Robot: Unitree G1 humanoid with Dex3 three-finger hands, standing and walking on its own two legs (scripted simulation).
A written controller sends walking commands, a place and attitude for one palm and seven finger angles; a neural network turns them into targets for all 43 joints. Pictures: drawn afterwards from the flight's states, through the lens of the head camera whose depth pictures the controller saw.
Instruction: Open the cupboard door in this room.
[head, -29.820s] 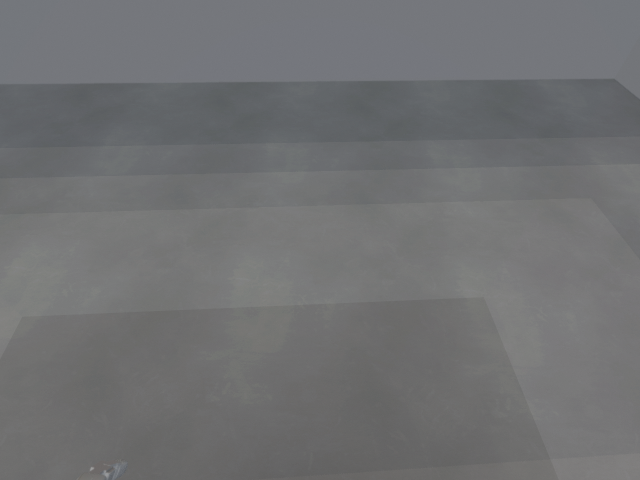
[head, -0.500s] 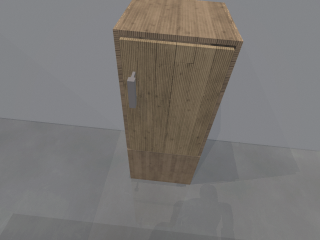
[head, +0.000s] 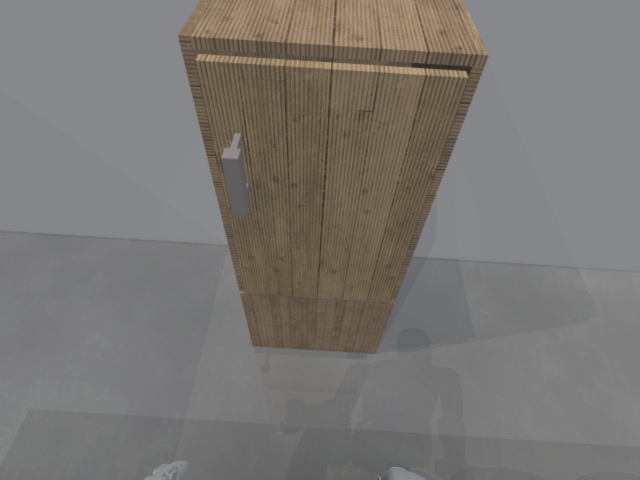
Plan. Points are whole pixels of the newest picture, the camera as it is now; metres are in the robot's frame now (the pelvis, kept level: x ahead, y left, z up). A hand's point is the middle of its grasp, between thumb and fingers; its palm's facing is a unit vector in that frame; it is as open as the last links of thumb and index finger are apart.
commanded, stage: come to a stop and stand still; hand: left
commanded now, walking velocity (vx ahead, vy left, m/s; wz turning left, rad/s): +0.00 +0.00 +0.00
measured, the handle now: (239, 174) +0.54 +0.15 +0.05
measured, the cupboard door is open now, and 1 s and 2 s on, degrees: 0 0 0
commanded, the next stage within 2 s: look again from close up in 0.80 s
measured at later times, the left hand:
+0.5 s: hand out of the picture -0.01 +0.19 -0.15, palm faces -0.01 -0.97 -0.22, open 7.3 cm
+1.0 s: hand out of the picture -0.05 +0.16 -0.16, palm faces +0.01 -0.99 -0.15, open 7.3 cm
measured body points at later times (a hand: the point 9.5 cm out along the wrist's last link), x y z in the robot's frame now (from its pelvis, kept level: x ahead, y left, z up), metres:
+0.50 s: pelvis -0.03 +0.01 +0.02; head -0.02 +0.00 +0.47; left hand -0.01 +0.24 -0.14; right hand +0.01 -0.23 -0.14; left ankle -0.02 +0.08 -0.72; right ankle -0.02 -0.12 -0.72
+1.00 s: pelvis -0.04 +0.00 +0.02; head -0.05 +0.00 +0.47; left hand -0.05 +0.21 -0.14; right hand -0.05 -0.22 -0.13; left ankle -0.02 +0.08 -0.72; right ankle -0.02 -0.12 -0.72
